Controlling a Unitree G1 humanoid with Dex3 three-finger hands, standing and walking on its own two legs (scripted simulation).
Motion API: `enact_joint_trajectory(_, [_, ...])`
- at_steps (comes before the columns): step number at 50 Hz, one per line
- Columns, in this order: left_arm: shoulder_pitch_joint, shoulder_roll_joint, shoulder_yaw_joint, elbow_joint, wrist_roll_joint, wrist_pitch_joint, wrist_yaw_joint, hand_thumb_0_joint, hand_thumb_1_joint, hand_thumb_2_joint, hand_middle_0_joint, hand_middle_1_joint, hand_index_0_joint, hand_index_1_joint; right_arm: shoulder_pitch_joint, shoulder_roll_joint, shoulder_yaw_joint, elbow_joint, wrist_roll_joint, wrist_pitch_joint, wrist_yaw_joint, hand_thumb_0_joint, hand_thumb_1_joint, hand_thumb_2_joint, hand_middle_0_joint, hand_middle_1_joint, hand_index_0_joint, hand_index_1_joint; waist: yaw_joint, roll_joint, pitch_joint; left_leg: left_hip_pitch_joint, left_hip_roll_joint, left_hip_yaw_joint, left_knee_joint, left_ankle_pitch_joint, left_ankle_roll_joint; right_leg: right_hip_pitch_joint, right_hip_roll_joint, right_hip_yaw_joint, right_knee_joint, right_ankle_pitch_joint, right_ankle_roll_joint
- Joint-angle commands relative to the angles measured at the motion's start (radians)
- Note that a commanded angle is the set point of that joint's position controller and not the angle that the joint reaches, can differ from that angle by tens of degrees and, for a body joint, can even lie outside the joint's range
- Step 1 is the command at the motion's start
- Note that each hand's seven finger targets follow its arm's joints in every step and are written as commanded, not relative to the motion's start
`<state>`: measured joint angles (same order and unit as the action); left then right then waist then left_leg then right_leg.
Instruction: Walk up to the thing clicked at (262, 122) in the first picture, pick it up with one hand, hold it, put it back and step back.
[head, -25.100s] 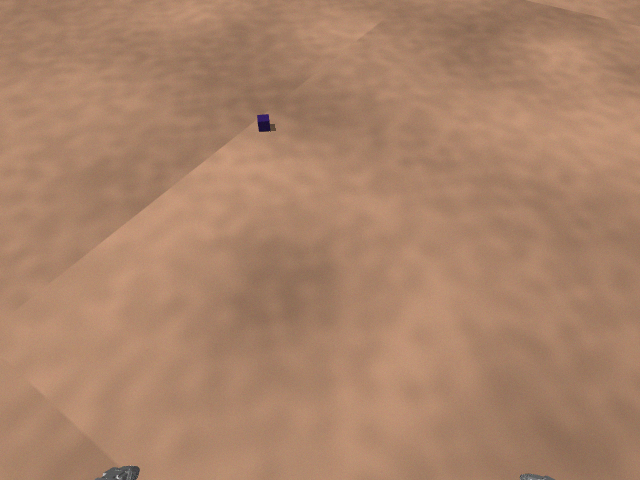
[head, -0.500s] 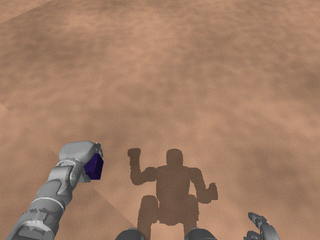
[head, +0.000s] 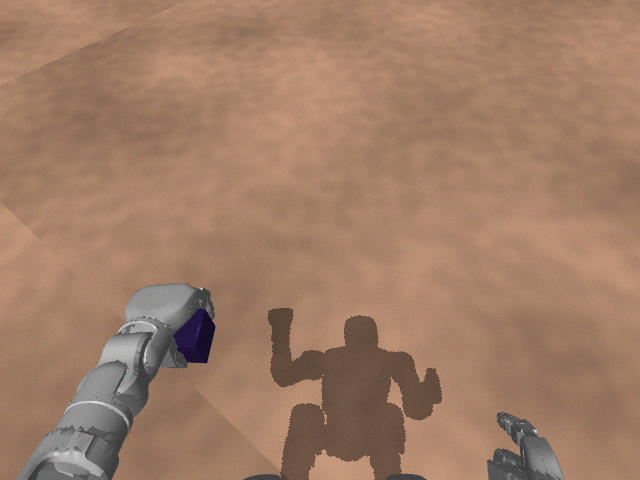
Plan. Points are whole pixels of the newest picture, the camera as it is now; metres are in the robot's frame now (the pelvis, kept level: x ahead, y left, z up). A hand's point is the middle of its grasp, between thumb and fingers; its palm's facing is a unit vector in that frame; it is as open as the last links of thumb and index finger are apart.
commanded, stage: hold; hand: left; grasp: from above
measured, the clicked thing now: (186, 335) +0.31 +0.22 -0.07
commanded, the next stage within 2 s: crouch in 1.24 s
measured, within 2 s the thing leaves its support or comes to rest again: neither
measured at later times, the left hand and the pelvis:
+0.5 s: hand (169, 346) +0.28 +0.22 -0.02, palm faces -0.44 -0.05 -0.90, open 8.9 cm; pelvis -0.01 +0.00 +0.01, yaw +0 degrees
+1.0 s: hand (166, 343) +0.28 +0.22 -0.02, palm faces -0.45 -0.06 -0.89, open 8.9 cm; pelvis -0.01 +0.00 +0.01, yaw +0 degrees
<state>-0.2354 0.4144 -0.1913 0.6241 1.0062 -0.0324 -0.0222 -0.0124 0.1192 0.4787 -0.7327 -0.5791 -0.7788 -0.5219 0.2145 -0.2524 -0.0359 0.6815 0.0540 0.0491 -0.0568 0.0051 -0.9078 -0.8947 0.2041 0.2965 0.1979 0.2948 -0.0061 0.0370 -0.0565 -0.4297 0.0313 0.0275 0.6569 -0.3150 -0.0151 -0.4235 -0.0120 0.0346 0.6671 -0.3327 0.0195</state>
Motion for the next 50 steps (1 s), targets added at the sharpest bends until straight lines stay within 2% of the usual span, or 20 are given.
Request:
enact_joint_trajectory(1, [-0.307, 0.209, 0.105, -0.212, -0.007, 0.005, 0.042, 0.000, 0.522, 0.689, -0.887, -0.657, -0.914, -0.631, -0.058, -0.133, -0.046, -0.128, 0.004, -0.035, -0.006, 0.000, -0.900, -0.898, 0.200, 0.299, 0.200, 0.299, 0.000, -0.009, -0.251, 0.165, -0.043, -0.002, -0.083, 0.254, 0.023, 0.083, 0.047, -0.014, -0.113, 0.240, -0.023])
enact_joint_trajectory(6, [-0.285, 0.199, 0.092, -0.216, -0.019, 0.009, 0.024, 0.000, 0.515, 0.702, -0.905, -0.626, -0.921, -0.611, -0.089, -0.129, -0.042, -0.139, 0.009, -0.034, -0.010, 0.000, -0.902, -0.900, 0.200, 0.300, 0.200, 0.300, 0.002, -0.026, -0.224, 0.183, -0.046, 0.007, -0.106, 0.220, 0.027, 0.084, 0.043, -0.015, -0.143, 0.207, -0.019])
enact_joint_trajectory(14, [-0.284, 0.205, 0.102, -0.229, -0.018, -0.002, 0.015, 0.000, 0.497, 0.653, -0.883, -0.623, -0.907, -0.600, -0.101, -0.124, -0.033, -0.142, 0.011, -0.037, -0.018, 0.000, -0.904, -0.901, 0.199, 0.300, 0.200, 0.300, 0.004, -0.030, -0.210, 0.198, -0.046, 0.006, -0.133, 0.188, 0.028, 0.098, 0.042, -0.011, -0.166, 0.173, -0.020])
enact_joint_trajectory(15, [-0.303, 0.219, 0.114, -0.263, -0.026, -0.005, 0.017, 0.000, 0.497, 0.640, -0.869, -0.633, -0.899, -0.603, -0.106, -0.127, -0.034, -0.146, 0.012, -0.038, -0.018, 0.000, -0.902, -0.899, 0.200, 0.300, 0.200, 0.299, 0.009, -0.014, -0.217, 0.201, -0.049, 0.009, -0.139, 0.180, 0.027, 0.099, 0.041, -0.011, -0.173, 0.163, -0.022])
enact_joint_trajectory(16, [-0.308, 0.222, 0.111, -0.253, -0.019, -0.004, 0.018, 0.000, 0.489, 0.654, -0.870, -0.627, -0.896, -0.601, -0.106, -0.127, -0.031, -0.144, 0.011, -0.039, -0.018, 0.000, -0.903, -0.900, 0.199, 0.299, 0.200, 0.299, 0.001, -0.009, -0.215, 0.205, -0.047, 0.009, -0.140, 0.179, 0.027, 0.096, 0.041, -0.009, -0.173, 0.163, -0.022])
enact_joint_trajectory(22, [-0.282, 0.217, 0.108, -0.255, -0.021, -0.007, 0.008, 0.000, 0.521, 0.663, -0.893, -0.641, -0.921, -0.615, -0.129, -0.120, -0.027, -0.149, 0.015, -0.042, -0.020, 0.000, -0.905, -0.901, 0.199, 0.300, 0.200, 0.300, 0.017, -0.012, -0.192, 0.208, -0.047, 0.007, -0.159, 0.170, 0.025, 0.109, 0.042, -0.012, -0.188, 0.143, -0.023])
enact_joint_trajectory(23, [-0.276, 0.216, 0.111, -0.260, -0.022, -0.009, 0.007, 0.000, 0.514, 0.671, -0.899, -0.625, -0.921, -0.604, -0.120, -0.123, -0.028, -0.149, 0.013, -0.042, -0.020, 0.000, -0.905, -0.901, 0.199, 0.299, 0.199, 0.299, 0.010, -0.022, -0.204, 0.213, -0.046, 0.008, -0.158, 0.167, 0.029, 0.115, 0.041, -0.009, -0.192, 0.144, -0.021])
enact_joint_trajectory(24, [-0.277, 0.222, 0.114, -0.273, -0.026, -0.010, 0.006, 0.000, 0.526, 0.662, -0.903, -0.622, -0.928, -0.599, -0.133, -0.122, -0.027, -0.150, 0.014, -0.042, -0.021, 0.000, -0.903, -0.900, 0.200, 0.299, 0.200, 0.299, 0.021, -0.018, -0.196, 0.215, -0.046, 0.009, -0.164, 0.171, 0.027, 0.119, 0.041, -0.013, -0.195, 0.143, -0.023])
enact_joint_trajectory(26, [-0.271, 0.210, 0.101, -0.275, -0.028, -0.006, 0.000, 0.000, 0.527, 0.684, -0.902, -0.640, -0.926, -0.617, -0.132, -0.122, -0.028, -0.152, 0.015, -0.041, -0.021, 0.000, -0.904, -0.901, 0.199, 0.299, 0.199, 0.299, 0.009, -0.015, -0.207, 0.236, -0.044, 0.011, -0.168, 0.189, 0.027, 0.120, 0.042, -0.013, -0.195, 0.166, -0.022])
enact_joint_trajectory(28, [-0.262, 0.218, 0.107, -0.272, -0.028, -0.006, -0.004, 0.000, 0.515, 0.677, -0.905, -0.622, -0.925, -0.603, -0.135, -0.122, -0.028, -0.148, 0.016, -0.040, -0.022, 0.000, -0.907, -0.902, 0.199, 0.300, 0.200, 0.300, 0.020, -0.013, -0.199, 0.239, -0.043, 0.008, -0.174, 0.206, 0.025, 0.132, 0.044, -0.020, -0.197, 0.176, -0.024])
enact_joint_trajectory(29, [-0.277, 0.221, 0.107, -0.287, -0.030, -0.009, -0.006, 0.000, 0.498, 0.690, -0.898, -0.613, -0.913, -0.599, -0.126, -0.125, -0.029, -0.148, 0.015, -0.041, -0.023, 0.000, -0.905, -0.902, 0.199, 0.299, 0.199, 0.299, 0.010, -0.028, -0.209, 0.243, -0.041, 0.007, -0.172, 0.209, 0.029, 0.134, 0.044, -0.016, -0.197, 0.186, -0.021])
enact_joint_trajectory(30, [-0.278, 0.226, 0.111, -0.289, -0.030, -0.009, -0.006, 0.000, 0.500, 0.684, -0.895, -0.620, -0.913, -0.603, -0.132, -0.123, -0.026, -0.149, 0.016, -0.041, -0.024, 0.000, -0.905, -0.901, 0.199, 0.300, 0.200, 0.299, 0.019, -0.019, -0.206, 0.244, -0.044, 0.008, -0.175, 0.212, 0.027, 0.134, 0.043, -0.017, -0.200, 0.188, -0.021])
enact_joint_trajectory(33, [-0.283, 0.215, 0.104, -0.297, -0.038, -0.009, -0.011, 0.000, 0.486, 0.657, -0.878, -0.612, -0.901, -0.591, -0.142, -0.119, -0.022, -0.154, 0.017, -0.041, -0.025, 0.000, -0.905, -0.902, 0.199, 0.300, 0.200, 0.300, 0.013, -0.020, -0.188, 0.244, -0.048, 0.013, -0.183, 0.184, 0.029, 0.126, 0.039, -0.012, -0.218, 0.161, -0.019])
enact_joint_trajectory(35, [-0.279, 0.230, 0.119, -0.309, -0.037, -0.010, -0.010, 0.000, 0.491, 0.648, -0.866, -0.632, -0.895, -0.603, -0.144, -0.120, -0.022, -0.153, 0.016, -0.041, -0.026, 0.000, -0.903, -0.901, 0.199, 0.299, 0.200, 0.299, 0.020, -0.005, -0.186, 0.247, -0.047, 0.014, -0.190, 0.178, 0.027, 0.129, 0.040, -0.013, -0.221, 0.151, -0.022])
enact_joint_trajectory(36, [-0.237, 0.217, 0.114, -0.279, -0.036, -0.006, -0.012, 0.000, 0.468, 0.649, -0.863, -0.614, -0.887, -0.591, -0.146, -0.117, -0.020, -0.156, 0.018, -0.040, -0.025, 0.000, -0.906, -0.902, 0.199, 0.300, 0.200, 0.300, 0.025, -0.019, -0.168, 0.241, -0.045, 0.010, -0.194, 0.178, 0.025, 0.133, 0.042, -0.017, -0.223, 0.145, -0.024])
enact_joint_trajectory(39, [-0.252, 0.235, 0.128, -0.304, -0.027, -0.009, -0.015, 0.000, 0.492, 0.681, -0.886, -0.619, -0.905, -0.602, -0.151, -0.117, -0.022, -0.156, 0.016, -0.038, -0.026, 0.000, -0.903, -0.901, 0.199, 0.299, 0.199, 0.299, 0.025, -0.015, -0.188, 0.255, -0.047, 0.013, -0.196, 0.191, 0.027, 0.147, 0.040, -0.015, -0.225, 0.162, -0.023])
enact_joint_trajectory(40, [-0.261, 0.220, 0.108, -0.306, -0.029, -0.009, -0.020, 0.000, 0.502, 0.680, -0.884, -0.628, -0.907, -0.607, -0.148, -0.116, -0.020, -0.155, 0.017, -0.038, -0.025, 0.000, -0.903, -0.901, 0.199, 0.299, 0.200, 0.299, 0.014, -0.011, -0.189, 0.260, -0.046, 0.014, -0.194, 0.205, 0.029, 0.147, 0.040, -0.014, -0.221, 0.181, -0.022])
enact_joint_trajectory(41, [-0.274, 0.226, 0.114, -0.305, -0.029, -0.009, -0.019, 0.000, 0.490, 0.682, -0.885, -0.620, -0.904, -0.602, -0.146, -0.117, -0.021, -0.153, 0.017, -0.036, -0.026, 0.000, -0.906, -0.902, 0.199, 0.299, 0.200, 0.299, 0.020, -0.015, -0.189, 0.260, -0.045, 0.010, -0.192, 0.220, 0.028, 0.147, 0.042, -0.017, -0.220, 0.192, -0.022])
enact_joint_trajectory(45, [-0.273, 0.210, 0.100, -0.290, -0.030, -0.011, -0.016, 0.000, 0.474, 0.677, -0.872, -0.627, -0.893, -0.608, -0.142, -0.117, -0.023, -0.147, 0.017, -0.034, -0.027, 0.000, -0.905, -0.902, 0.199, 0.300, 0.200, 0.299, 0.011, -0.023, -0.199, 0.279, -0.044, 0.009, -0.195, 0.245, 0.028, 0.148, 0.043, -0.019, -0.221, 0.219, -0.022])
enact_joint_trajectory(50, [-0.275, 0.219, 0.111, -0.291, -0.027, -0.010, -0.006, 0.000, 0.489, 0.668, -0.885, -0.606, -0.906, -0.587, -0.142, -0.117, -0.025, -0.142, 0.019, -0.028, -0.028, 0.000, -0.902, -0.901, 0.200, 0.300, 0.200, 0.300, 0.021, -0.022, -0.216, 0.291, -0.047, 0.015, -0.194, 0.282, 0.028, 0.173, 0.039, -0.018, -0.222, 0.261, -0.019])
